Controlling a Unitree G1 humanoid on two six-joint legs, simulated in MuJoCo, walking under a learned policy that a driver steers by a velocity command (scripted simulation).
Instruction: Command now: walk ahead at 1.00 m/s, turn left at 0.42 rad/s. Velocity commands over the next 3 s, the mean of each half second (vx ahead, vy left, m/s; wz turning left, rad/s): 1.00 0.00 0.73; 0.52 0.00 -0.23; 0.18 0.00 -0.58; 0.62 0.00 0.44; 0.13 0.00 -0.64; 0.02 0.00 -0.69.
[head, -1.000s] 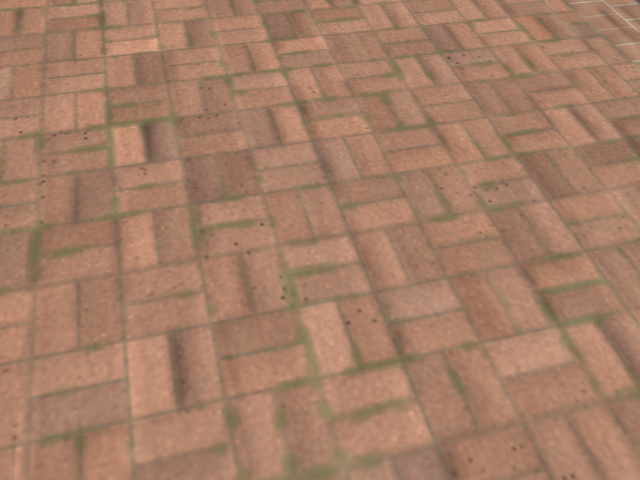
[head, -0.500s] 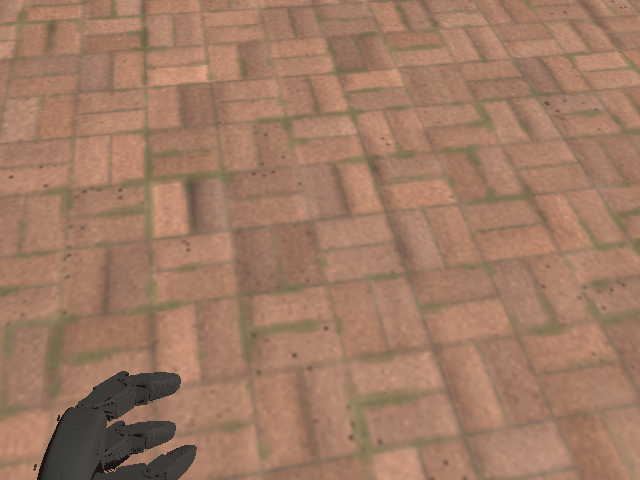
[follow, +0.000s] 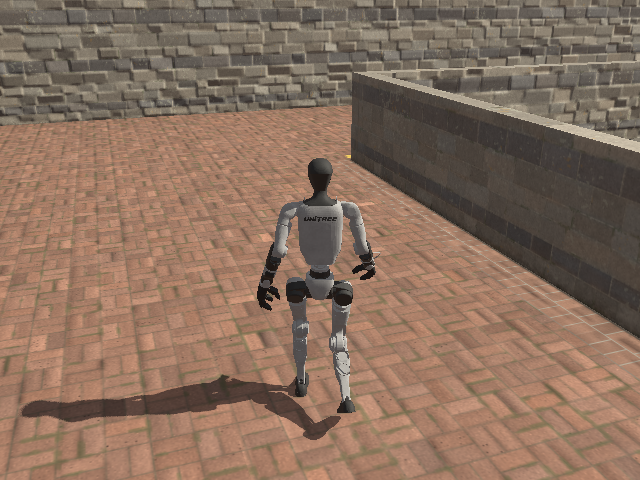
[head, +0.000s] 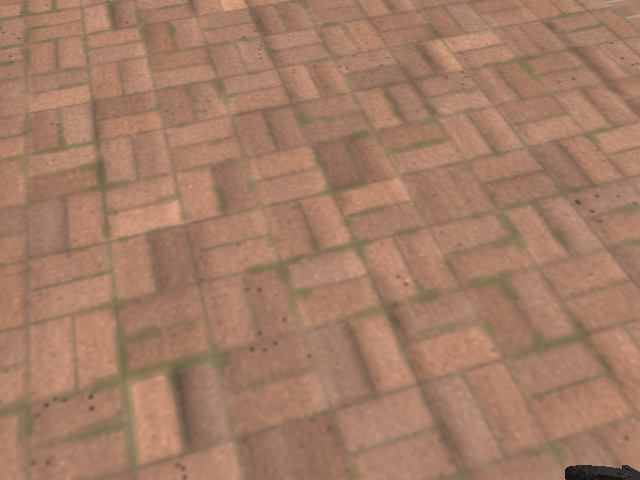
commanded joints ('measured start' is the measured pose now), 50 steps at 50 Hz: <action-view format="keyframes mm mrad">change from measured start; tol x32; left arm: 1 -206 92 -4 -178 11 -79 -6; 15 -495 107 21 -319 -2 -84 4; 19 87 288 89 -215 10 -64 23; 31 -176 141 60 -91 -14 -41 9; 39 283 73 11 -30 -21 -7 17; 50 -26 54 48 -159 0 128 21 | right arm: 1 304 -139 -58 25 -24 17 8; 19 466 56 -6 59 20 50 -13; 50 -145 -138 -66 11 -29 57 -43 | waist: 1 -149 -5 -78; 15 -91 101 49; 18 157 103 -307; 19 71 -329 -537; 31 -82 23 112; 39 -131 380 -591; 50 28 123 -143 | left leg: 1 622 275 -644 -338 -246 226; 14 160 127 -442 -391 -11 122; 17 278 95 -405 -24 434 55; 19 -224 -50 -243 694 -324 -20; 21 -436 96 -151 852 -272 -14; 29 -296 230 -137 463 -131 -12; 36 431 54 0 -46 329 -6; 38 860 501 -370 70 962 140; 50 185 410 91 -332 376 153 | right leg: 1 -638 -84 10 139 55 -12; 12 -111 -43 -29 -627 600 107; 17 129 -56 -33 -686 361 49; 19 842 -511 631 -696 -98 -198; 20 802 -531 831 -815 -408 -194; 31 -167 -236 -53 -1045 530 -99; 36 -41 -214 -58 -708 797 12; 39 -370 -8 72 227 -308 143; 50 -237 -208 -110 -259 205 120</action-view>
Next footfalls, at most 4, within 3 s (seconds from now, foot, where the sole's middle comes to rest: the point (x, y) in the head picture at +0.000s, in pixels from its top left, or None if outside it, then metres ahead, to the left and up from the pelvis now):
0.36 right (383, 433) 0.57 -0.08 -0.75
0.74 left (193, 336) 0.79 0.36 -0.75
1.14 right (299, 297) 0.91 0.12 -0.75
1.86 left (174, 241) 1.07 0.46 -0.75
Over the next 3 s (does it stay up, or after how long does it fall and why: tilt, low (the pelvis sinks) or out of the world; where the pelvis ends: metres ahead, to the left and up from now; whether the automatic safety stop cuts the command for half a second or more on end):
stays up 1.26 0.51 0.02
